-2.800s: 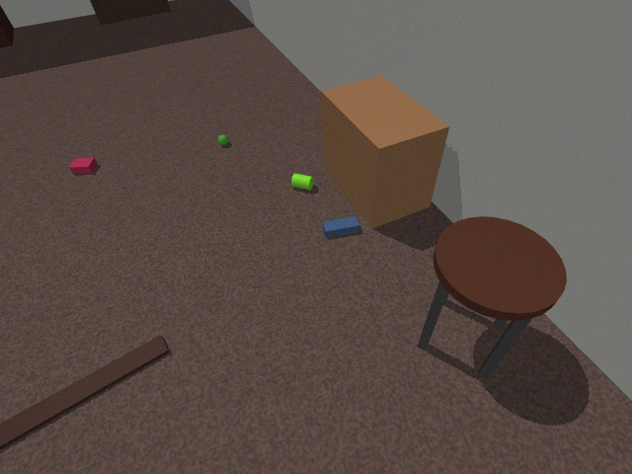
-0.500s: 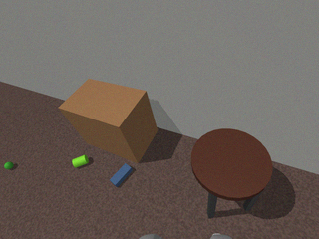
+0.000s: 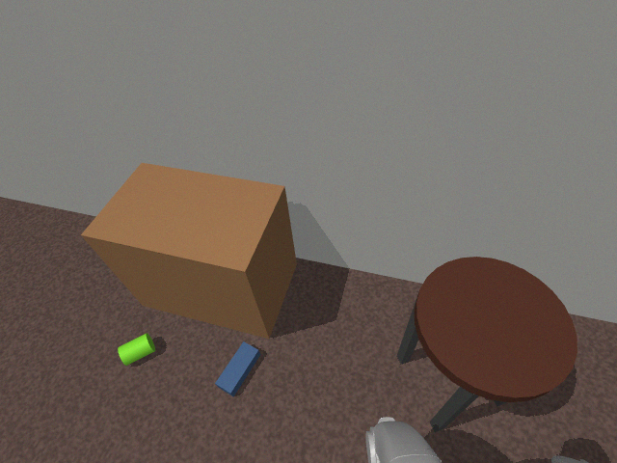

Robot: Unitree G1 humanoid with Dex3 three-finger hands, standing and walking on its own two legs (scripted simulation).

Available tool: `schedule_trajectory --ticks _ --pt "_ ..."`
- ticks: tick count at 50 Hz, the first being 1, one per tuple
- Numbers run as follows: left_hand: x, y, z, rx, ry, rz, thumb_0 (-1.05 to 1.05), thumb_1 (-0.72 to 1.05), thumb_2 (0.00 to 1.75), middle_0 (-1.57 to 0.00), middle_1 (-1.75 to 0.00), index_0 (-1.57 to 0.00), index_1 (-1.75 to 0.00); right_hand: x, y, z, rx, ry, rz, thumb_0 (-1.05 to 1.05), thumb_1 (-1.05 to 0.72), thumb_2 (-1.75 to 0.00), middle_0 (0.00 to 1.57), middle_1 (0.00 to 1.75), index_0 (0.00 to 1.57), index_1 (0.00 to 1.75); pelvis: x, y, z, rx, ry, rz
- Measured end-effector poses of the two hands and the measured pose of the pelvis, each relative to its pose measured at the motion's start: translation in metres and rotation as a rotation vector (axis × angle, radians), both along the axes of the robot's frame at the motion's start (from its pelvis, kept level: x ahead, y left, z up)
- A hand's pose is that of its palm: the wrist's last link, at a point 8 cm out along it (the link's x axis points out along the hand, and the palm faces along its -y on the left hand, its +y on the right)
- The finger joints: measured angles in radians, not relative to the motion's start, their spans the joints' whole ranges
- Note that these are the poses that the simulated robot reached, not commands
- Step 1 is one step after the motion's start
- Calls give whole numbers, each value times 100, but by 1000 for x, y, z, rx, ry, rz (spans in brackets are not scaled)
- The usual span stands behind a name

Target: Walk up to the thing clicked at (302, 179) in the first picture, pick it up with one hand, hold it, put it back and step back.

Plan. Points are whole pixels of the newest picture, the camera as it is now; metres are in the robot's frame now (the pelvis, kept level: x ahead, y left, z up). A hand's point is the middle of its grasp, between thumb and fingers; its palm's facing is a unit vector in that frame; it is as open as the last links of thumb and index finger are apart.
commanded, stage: walk up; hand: left
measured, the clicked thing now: (137, 349) +0.60 +0.62 -0.72
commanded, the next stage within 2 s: none
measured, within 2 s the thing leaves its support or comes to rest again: neither
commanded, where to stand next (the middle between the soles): +0.20 +0.49 m, yaw -16 degrees
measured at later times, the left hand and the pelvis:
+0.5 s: hand out of the picture +0.13 +0.53 -0.12, palm faces -0.12 -0.75 -0.65, open 7.4 cm; pelvis +0.06 +0.20 -0.03, yaw -6 degrees
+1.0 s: hand out of the picture +0.21 +0.66 -0.11, palm faces -0.15 -0.78 -0.60, open 7.4 cm; pelvis +0.09 +0.38 -0.01, yaw -10 degrees
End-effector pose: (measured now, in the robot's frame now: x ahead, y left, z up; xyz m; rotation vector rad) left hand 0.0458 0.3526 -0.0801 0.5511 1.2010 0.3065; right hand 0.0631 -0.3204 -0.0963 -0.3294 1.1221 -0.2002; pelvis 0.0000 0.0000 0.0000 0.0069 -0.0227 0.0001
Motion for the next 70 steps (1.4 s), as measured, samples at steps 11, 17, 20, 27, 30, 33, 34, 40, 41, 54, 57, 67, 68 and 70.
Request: schedule_trajectory --ticks 11,17,20,27,30,33,34,40,41,54,57,67,68,70 --pt "76 40 11 27 -141 -73 1 89 89 -21 -30 -21 -30 -2 65 -41 52 122 -58 1 -90 -90 21 30 20 30 34 60 -12 -36 -21 -43" --pt "78 90 25 60 -131 -97 1 89 89 -21 -30 -21 -30 41 102 -34 61 27 -31 1 -90 -90 21 30 20 30 43 105 -8 -23 -24 -65" --pt "79 125 25 78 -105 -121 1 89 89 -21 -30 -21 -30 59 120 -30 39 -19 -29 1 -90 -90 21 30 20 30 47 134 -12 -18 -14 -81" --pt "92 239 1 127 -65 -129 1 89 89 -21 -30 -21 -30 76 179 -27 -72 -67 -33 1 -90 -90 20 30 20 30 59 223 -38 -7 2 -108" --pt "104 272 -10 137 -33 -92 1 89 89 -21 -30 -21 -30 60 215 -27 -63 -45 -71 1 -90 -90 20 30 20 30 66 250 -38 -18 -7 -128" --pt "121 281 -12 94 -19 -104 1 90 89 -20 -30 -21 -30 37 252 -23 -30 13 -125 1 -90 -90 20 30 20 30 73 267 -26 -17 -9 -139" --pt "127 281 -12 75 -17 -115 1 90 89 -20 -30 -21 -30 30 262 -22 -18 33 -140 1 -90 -90 20 30 20 30 75 273 -22 -16 -10 -142" --pt "156 277 -7 -1 -33 -190 1 90 89 -20 -30 -21 -30 1 311 -33 41 131 -190 1 -90 -90 21 31 20 30 89 306 -13 -4 -8 -164" --pt "159 279 -7 -1 -47 -201 1 90 89 -20 -30 -21 -30 1 317 -38 49 138 -192 1 -90 -90 21 31 20 30 90 312 -16 -6 -9 -171" --pt "158 394 25 84 -103 -201 1 89 89 -21 -30 -21 -30 58 393 -40 39 25 -144 1 -90 -90 21 30 20 30 94 412 -15 -1 -23 -187" --pt "161 440 22 111 -94 -205 1 89 89 -21 -30 -21 -30 66 413 -37 6 -2 -151 1 -90 -90 21 30 20 30 96 446 -23 0 -14 -199" --pt "195 521 -18 21 -37 -171 1 90 89 -20 -30 -20 -30 21 519 -32 -14 87 -255 1 -90 -90 21 30 20 30 117 523 -25 -16 -18 -223" --pt "198 519 -21 -8 -27 -180 1 90 89 -20 -30 -20 -30 18 527 -30 -8 102 -261 1 -90 -90 21 30 20 30 120 527 -22 -17 -16 -225" --pt "205 512 -28 -61 -4 -194 1 90 89 -20 -30 -20 -30 13 541 -27 -2 129 -264 1 -90 -90 21 30 20 30 127 532 -18 -17 -12 -228"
